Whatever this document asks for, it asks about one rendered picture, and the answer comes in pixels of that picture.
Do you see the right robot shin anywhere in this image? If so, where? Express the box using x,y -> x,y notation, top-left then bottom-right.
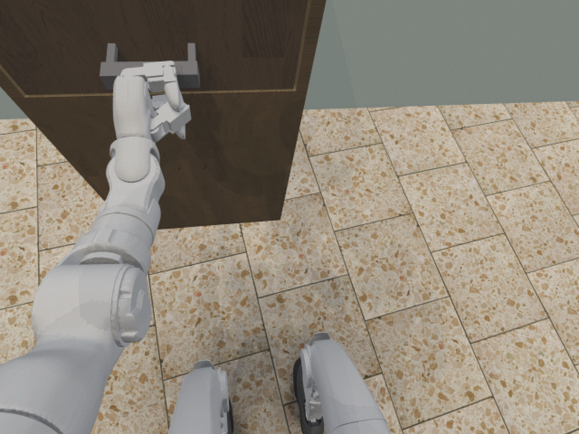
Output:
302,332 -> 343,421

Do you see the cabinet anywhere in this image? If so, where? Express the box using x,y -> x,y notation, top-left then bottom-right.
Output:
0,0 -> 327,230

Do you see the left robot upper arm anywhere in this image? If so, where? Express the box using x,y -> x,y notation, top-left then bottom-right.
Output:
0,264 -> 152,434

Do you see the robot left thigh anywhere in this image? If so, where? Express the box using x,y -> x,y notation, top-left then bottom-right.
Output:
167,367 -> 229,434

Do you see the robot left forearm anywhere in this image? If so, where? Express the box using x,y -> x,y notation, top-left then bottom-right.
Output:
32,137 -> 165,341

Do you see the left robot hand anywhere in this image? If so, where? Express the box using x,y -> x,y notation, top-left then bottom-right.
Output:
113,61 -> 191,143

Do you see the drawer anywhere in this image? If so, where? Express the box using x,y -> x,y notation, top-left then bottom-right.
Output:
0,0 -> 308,95

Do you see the handle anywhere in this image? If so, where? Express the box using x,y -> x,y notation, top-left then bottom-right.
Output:
100,43 -> 200,90

